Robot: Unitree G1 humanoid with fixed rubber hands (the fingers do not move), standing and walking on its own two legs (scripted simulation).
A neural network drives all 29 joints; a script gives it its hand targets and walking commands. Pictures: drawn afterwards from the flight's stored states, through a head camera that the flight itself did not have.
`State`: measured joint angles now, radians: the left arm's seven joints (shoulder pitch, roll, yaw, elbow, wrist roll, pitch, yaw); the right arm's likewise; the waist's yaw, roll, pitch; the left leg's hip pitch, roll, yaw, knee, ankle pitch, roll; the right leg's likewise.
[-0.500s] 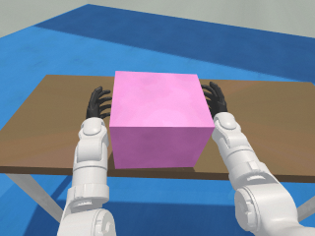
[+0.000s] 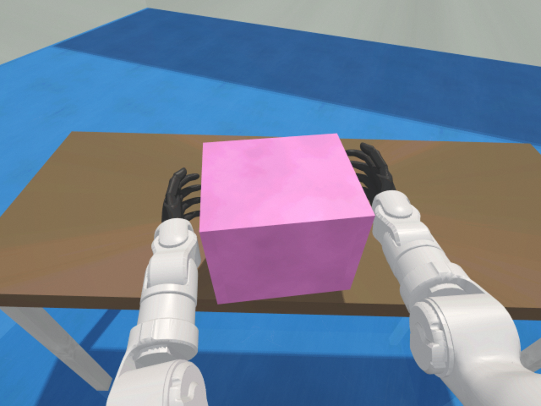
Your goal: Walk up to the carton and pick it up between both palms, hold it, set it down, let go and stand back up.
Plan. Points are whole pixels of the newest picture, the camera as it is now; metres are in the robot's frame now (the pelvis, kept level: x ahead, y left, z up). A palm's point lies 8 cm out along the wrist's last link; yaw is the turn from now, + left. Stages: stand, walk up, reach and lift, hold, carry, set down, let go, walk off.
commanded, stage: set down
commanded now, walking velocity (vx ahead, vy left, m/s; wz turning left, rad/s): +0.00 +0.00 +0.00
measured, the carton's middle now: (278, 217) +0.42 +0.00 +0.08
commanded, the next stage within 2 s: none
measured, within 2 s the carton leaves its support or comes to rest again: rests again in 1.26 s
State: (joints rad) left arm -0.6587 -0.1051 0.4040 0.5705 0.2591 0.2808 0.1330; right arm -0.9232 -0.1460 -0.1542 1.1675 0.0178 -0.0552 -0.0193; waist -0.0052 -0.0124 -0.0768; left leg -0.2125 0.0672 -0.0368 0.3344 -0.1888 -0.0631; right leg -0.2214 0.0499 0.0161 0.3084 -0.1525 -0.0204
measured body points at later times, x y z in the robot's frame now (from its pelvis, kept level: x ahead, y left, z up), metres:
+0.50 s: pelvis +0.02 +0.00 +0.00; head +0.04 +0.01 +0.45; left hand +0.42 +0.16 +0.09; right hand +0.46 -0.16 +0.11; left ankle -0.01 +0.16 -0.75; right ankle +0.00 -0.10 -0.75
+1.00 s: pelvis +0.02 -0.01 +0.00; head +0.06 +0.00 +0.45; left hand +0.42 +0.15 +0.06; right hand +0.47 -0.16 +0.09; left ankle -0.01 +0.16 -0.75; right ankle +0.00 -0.10 -0.75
